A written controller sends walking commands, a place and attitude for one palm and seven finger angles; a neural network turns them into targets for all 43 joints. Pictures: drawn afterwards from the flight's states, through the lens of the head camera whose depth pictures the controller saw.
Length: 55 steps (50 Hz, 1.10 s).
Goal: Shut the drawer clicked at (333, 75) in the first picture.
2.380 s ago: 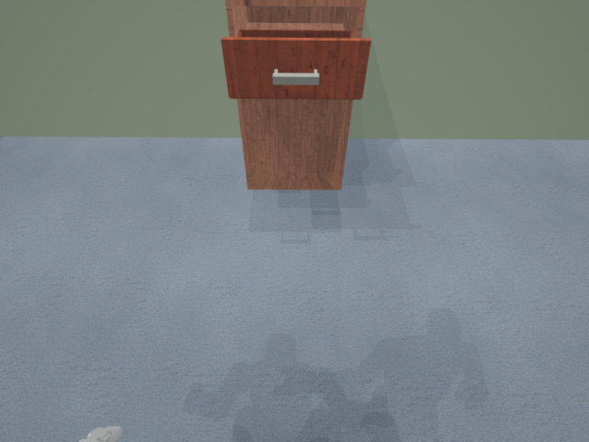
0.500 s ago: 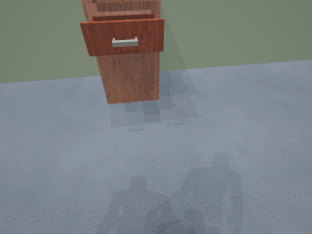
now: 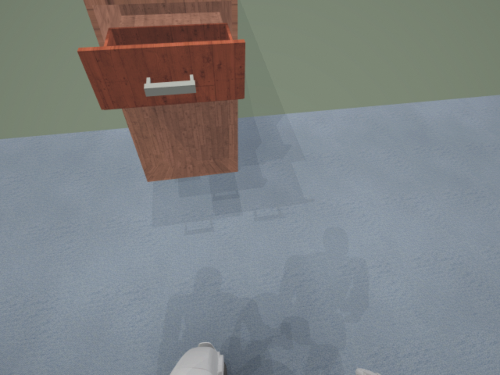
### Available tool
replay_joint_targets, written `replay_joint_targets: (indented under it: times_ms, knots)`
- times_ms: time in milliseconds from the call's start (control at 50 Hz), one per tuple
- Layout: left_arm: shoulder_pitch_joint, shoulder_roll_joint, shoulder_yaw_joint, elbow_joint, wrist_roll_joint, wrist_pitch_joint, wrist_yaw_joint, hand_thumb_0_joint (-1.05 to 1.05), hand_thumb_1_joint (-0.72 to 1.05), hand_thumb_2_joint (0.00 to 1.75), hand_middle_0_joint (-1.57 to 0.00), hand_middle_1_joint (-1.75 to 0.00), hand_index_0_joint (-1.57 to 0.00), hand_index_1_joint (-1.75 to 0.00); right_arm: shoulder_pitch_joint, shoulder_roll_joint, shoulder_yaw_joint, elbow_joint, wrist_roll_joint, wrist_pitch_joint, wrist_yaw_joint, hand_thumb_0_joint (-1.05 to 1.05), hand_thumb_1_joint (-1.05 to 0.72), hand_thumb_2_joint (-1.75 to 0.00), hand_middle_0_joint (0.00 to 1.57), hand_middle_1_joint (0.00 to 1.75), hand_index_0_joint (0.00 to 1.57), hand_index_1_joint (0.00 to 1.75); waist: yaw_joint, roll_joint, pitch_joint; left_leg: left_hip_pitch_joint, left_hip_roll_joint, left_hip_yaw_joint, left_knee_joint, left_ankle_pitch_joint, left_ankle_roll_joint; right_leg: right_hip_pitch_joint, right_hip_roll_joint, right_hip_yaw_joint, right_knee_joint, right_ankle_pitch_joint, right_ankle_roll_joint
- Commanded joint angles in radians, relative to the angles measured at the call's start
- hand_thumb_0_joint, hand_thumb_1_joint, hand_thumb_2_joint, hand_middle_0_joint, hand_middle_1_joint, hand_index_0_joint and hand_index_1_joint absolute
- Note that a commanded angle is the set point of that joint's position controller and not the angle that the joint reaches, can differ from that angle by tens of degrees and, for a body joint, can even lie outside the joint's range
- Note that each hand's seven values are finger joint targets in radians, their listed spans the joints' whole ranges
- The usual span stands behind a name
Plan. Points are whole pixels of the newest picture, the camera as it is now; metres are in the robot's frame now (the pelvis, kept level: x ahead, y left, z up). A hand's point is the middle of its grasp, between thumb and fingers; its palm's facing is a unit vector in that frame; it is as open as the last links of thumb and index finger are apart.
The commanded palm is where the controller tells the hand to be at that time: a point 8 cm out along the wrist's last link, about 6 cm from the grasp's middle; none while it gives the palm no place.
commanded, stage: walk to a spot facing it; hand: left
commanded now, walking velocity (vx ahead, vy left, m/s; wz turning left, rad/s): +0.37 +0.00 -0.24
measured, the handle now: (170, 83) +0.81 +0.32 +0.00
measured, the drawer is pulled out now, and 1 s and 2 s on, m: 0.30 0.30 0.30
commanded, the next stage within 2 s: turn to face it in 0.50 s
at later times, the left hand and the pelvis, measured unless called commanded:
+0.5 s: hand (181, 270) +0.33 +0.19 -0.15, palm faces -0.20 -0.97 -0.15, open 7.4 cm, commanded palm none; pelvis +0.21 +0.03 +0.01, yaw -13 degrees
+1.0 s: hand (223, 221) +0.47 +0.12 -0.16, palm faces -0.14 -0.98 -0.15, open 7.3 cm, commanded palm none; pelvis +0.32 -0.02 +0.00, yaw -9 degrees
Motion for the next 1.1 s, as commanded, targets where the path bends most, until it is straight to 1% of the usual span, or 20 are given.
replay_joint_targets:
  times_ms: [0, 20, 40, 60, 100, 180, 320, 480, 580, 600, 620, 640, 660, 680, 740, 800, 960, 1020, 1040, 1080]
  knots:
    - [0.033, 0.186, 0.041, -0.02, -0.004, -0.011, 0.01, 0.0, 0.9, 0.9, -0.2, -0.3, -0.2, -0.3, 0.248, -0.12, -0.035, 0.007, -0.014, -0.047, -0.031, 0.0, -0.9, -0.9, 0.2, 0.3, 0.2, 0.3, -0.159, -0.076, -0.071, 0.476, -0.065, 0.015, -0.17, 0.037, 0.052, -0.224, -0.198, 0.058, 0.356, 0.91, -0.064]
    - [0.056, 0.153, 0.044, -0.035, -0.015, -0.011, 0.002, 0.0, 0.9, 0.9, -0.2, -0.3, -0.2, -0.3, 0.398, -0.206, -0.057, 0.039, -0.025, -0.05, -0.044, 0.0, -0.9, -0.9, 0.2, 0.3, 0.2, 0.3, -0.207, 0.055, -0.205, 0.728, 0.108, -0.197, -0.198, 0.046, 0.11, -0.4, -0.113, 0.008, 0.602, 0.602, -0.031]
    - [0.106, 0.094, 0.036, -0.053, -0.027, -0.009, -0.011, 0.0, 0.9, 0.9, -0.2, -0.3, -0.2, -0.3, 0.472, -0.299, -0.077, 0.054, -0.029, -0.051, -0.047, 0.0, -0.9, -0.9, 0.2, 0.3, 0.2, 0.3, -0.18, 0.298, -0.288, 0.871, 0.397, -0.599, -0.362, 0.046, 0.219, -0.627, 0.021, -0.044, 0.967, -0.123, -0.003]
    - [0.037, 0.121, 0.037, -0.073, -0.016, -0.009, -0.006, 0.0, 0.9, 0.9, -0.2, -0.3, -0.2, -0.3, 0.416, -0.271, -0.068, 0.047, -0.007, -0.041, -0.049, 0.0, -0.9, -0.9, 0.2, 0.3, 0.2, 0.3, -0.161, 0.187, -0.225, 0.752, 0.416, -0.66, -0.464, -0.077, 0.243, -0.672, -0.033, 0.042, 1.089, -0.133, -0.024]
    - [-0.075, 0.099, 0.033, -0.093, -0.009, 0.005, -0.018, 0.0, 0.9, 0.9, -0.2, -0.3, -0.2, -0.3, 0.257, -0.154, -0.043, 0.006, -0.005, -0.049, -0.052, 0.0, -0.9, -0.9, 0.2, 0.3, 0.2, 0.3, -0.109, 0.068, 0.013, 0.447, 0.353, -0.482, -0.529, -0.202, 0.207, -0.742, -0.125, 0.027, 1.118, 0.019, -0.009]
    - [-0.027, 0.044, 0.04, -0.083, 0.013, 0.061, -0.037, 0.0, 0.9, 0.9, -0.2, -0.3, -0.2, -0.3, 0.213, -0.065, -0.015, 0.018, -0.008, -0.077, -0.055, 0.0, -0.9, -0.9, 0.2, 0.3, 0.2, 0.3, -0.019, 0.08, 0.049, 0.239, 0.229, -0.136, -0.557, -0.071, 0.124, -0.632, -0.165, 0.014, 0.977, 0.139, 0.015]
    - [-0.198, 0.084, 0.062, -0.171, 0.015, 0.09, -0.06, 0.0, 0.9, 0.9, -0.2, -0.3, -0.2, -0.3, 0.291, -0.104, -0.022, 0.021, 0.001, -0.088, -0.061, 0.0, -0.9, -0.9, 0.2, 0.3, 0.2, 0.3, -0.033, 0.067, 0.072, 0.426, 0.229, -0.011, -0.577, 0.092, 0.122, -0.856, -0.198, -0.011, 0.823, 0.322, 0.062]
    - [-0.445, 0.073, 0.046, -0.259, 0.004, 0.085, -0.07, 0.0, 0.9, 0.9, -0.2, -0.3, -0.2, -0.3, 0.424, -0.125, -0.023, 0.054, -0.013, -0.061, -0.066, 0.0, -0.9, -0.9, 0.2, 0.3, 0.2, 0.3, -0.118, 0.096, 0.108, 0.597, 0.238, 0.115, -0.467, 0.463, 0.123, -0.815, -0.138, -0.137, 0.48, 0.254, 0.04]
    - [-0.336, 0.109, 0.05, -0.245, 0.007, 0.069, -0.059, 0.0, 0.9, 0.9, -0.2, -0.3, -0.2, -0.3, 0.392, -0.166, -0.037, 0.037, -0.012, -0.042, -0.068, 0.0, -0.9, -0.9, 0.2, 0.3, 0.2, 0.3, -0.059, 0.13, 0.0, 0.644, 0.25, 0.188, -0.193, 0.857, 0.099, -0.579, -0.043, -0.2, 0.359, 0.174, -0.019]
    - [-0.239, 0.128, 0.053, -0.216, 0.012, 0.057, -0.05, 0.0, 0.9, 0.9, -0.2, -0.3, -0.2, -0.3, 0.391, -0.164, -0.034, 0.036, -0.006, -0.04, -0.065, 0.0, -0.9, -0.9, 0.2, 0.3, 0.2, 0.3, -0.019, 0.101, -0.074, 0.587, 0.226, 0.185, -0.06, 0.822, 0.078, -0.399, -0.028, -0.198, 0.284, 0.241, -0.024]
    - [-0.121, 0.185, 0.066, -0.179, 0.017, 0.038, -0.039, 0.0, 0.9, 0.9, -0.2, -0.3, -0.2, -0.3, 0.397, -0.138, -0.023, 0.037, 0.005, -0.039, -0.059, 0.0, -0.9, -0.9, 0.2, 0.3, 0.2, 0.3, 0.038, 0.012, -0.172, 0.4, 0.182, 0.187, 0.166, 0.558, 0.033, -0.11, -0.125, -0.105, 0.217, 0.487, -0.051]
    - [-0.028, 0.286, 0.086, -0.158, 0.009, 0.023, -0.024, 0.0, 0.9, 0.9, -0.2, -0.3, -0.2, -0.3, 0.443, -0.061, -0.011, 0.023, 0.024, -0.041, -0.057, 0.0, -0.9, -0.9, 0.2, 0.3, 0.2, 0.3, 0.042, -0.214, -0.351, 0.106, 0.001, 0.16, 0.493, -0.361, -0.026, 0.187, -0.465, 0.328, 0.242, 1.024, -0.191]
    - [-0.027, 0.307, 0.077, -0.154, -0.016, 0.026, -0.015, 0.0, 0.9, 0.9, -0.2, -0.3, -0.2, -0.3, 0.41, -0.075, -0.009, 0.015, 0.025, -0.033, -0.069, 0.0, -0.9, -0.9, 0.2, 0.3, 0.2, 0.3, 0.035, -0.153, -0.425, 0.123, -0.024, -0.024, 0.628, -0.488, -0.017, 0.15, -0.513, 0.322, 0.207, 1.23, -0.269]
    - [-0.113, 0.273, 0.062, -0.158, -0.015, 0.033, -0.005, 0.0, 0.9, 0.9, -0.2, -0.3, -0.2, -0.3, 0.376, -0.047, -0.008, 0.017, 0.021, -0.024, -0.07, 0.0, -0.9, -0.9, 0.2, 0.3, 0.2, 0.3, 0.001, -0.055, -0.262, 0.097, 0.005, -0.076, 0.621, -0.417, -0.008, 0.008, -0.484, 0.171, 0.176, 1.181, -0.251]
    - [-0.269, 0.182, 0.03, -0.186, -0.013, 0.031, 0.006, 0.0, 0.9, 0.9, -0.2, -0.3, -0.2, -0.3, 0.365, -0.033, -0.003, 0.055, 0.003, 0.021, -0.065, 0.0, -0.9, -0.9, 0.2, 0.3, 0.2, 0.3, -0.072, -0.054, -0.104, 0.161, 0.041, -0.113, 0.559, -0.284, -0.02, -0.328, -0.404, 0.059, 0.05, 0.831, -0.147]
    - [-0.346, 0.171, 0.032, -0.196, -0.005, 0.04, 0.011, 0.0, 0.9, 0.9, -0.2, -0.3, -0.2, -0.3, 0.397, -0.018, -0.004, 0.065, -0.001, 0.052, -0.059, 0.0, -0.9, -0.9, 0.2, 0.3, 0.2, 0.3, -0.124, -0.045, -0.058, 0.191, 0.036, -0.09, 0.43, -0.251, -0.036, -0.436, -0.374, -0.068, 0.006, 0.627, -0.117]
    - [-0.303, 0.209, 0.066, -0.212, 0.007, 0.078, 0.012, 0.0, 0.9, 0.9, -0.2, -0.3, -0.2, -0.3, 0.196, -0.042, -0.019, -0.046, -0.006, 0.059, -0.032, 0.0, -0.9, -0.9, 0.2, 0.3, 0.2, 0.3, -0.054, -0.144, -0.017, 0.166, 0.023, -0.007, 0.138, -0.28, -0.04, -0.391, -0.419, -0.117, 0.023, 0.286, -0.102]
    - [-0.305, 0.223, 0.075, -0.223, 0.001, 0.087, 0.008, 0.0, 0.9, 0.9, -0.2, -0.3, -0.2, -0.3, 0.226, -0.066, -0.026, -0.066, -0.011, 0.053, -0.027, 0.0, -0.9, -0.9, 0.2, 0.3, 0.2, 0.3, -0.078, -0.087, -0.041, 0.267, 0.004, 0.014, -0.066, -0.169, -0.031, -0.4, -0.407, -0.175, 0.154, 0.236, -0.048]
    - [-0.302, 0.213, 0.075, -0.23, -0.006, 0.094, 0.006, 0.0, 0.9, 0.9, -0.2, -0.3, -0.2, -0.3, 0.262, -0.096, -0.035, -0.061, -0.013, 0.048, -0.025, 0.0, -0.9, -0.9, 0.2, 0.3, 0.2, 0.3, -0.096, 0.008, -0.056, 0.348, 0.015, -0.027, -0.2, -0.077, -0.021, -0.447, -0.372, -0.208, 0.265, 0.178, -0.007]
    - [-0.36, 0.141, 0.057, -0.306, -0.014, 0.104, -0.004, 0.0, 0.9, 0.9, -0.2, -0.3, -0.2, -0.3, 0.327, -0.265, -0.069, -0.079, -0.023, 0.035, -0.038, 0.0, -0.9, -0.9, 0.2, 0.3, 0.2, 0.3, -0.142, 0.384, -0.034, 0.409, 0.367, -0.581, -0.447, 0.363, 0.203, -0.736, -0.142, -0.189, 0.711, -0.291, 0.115]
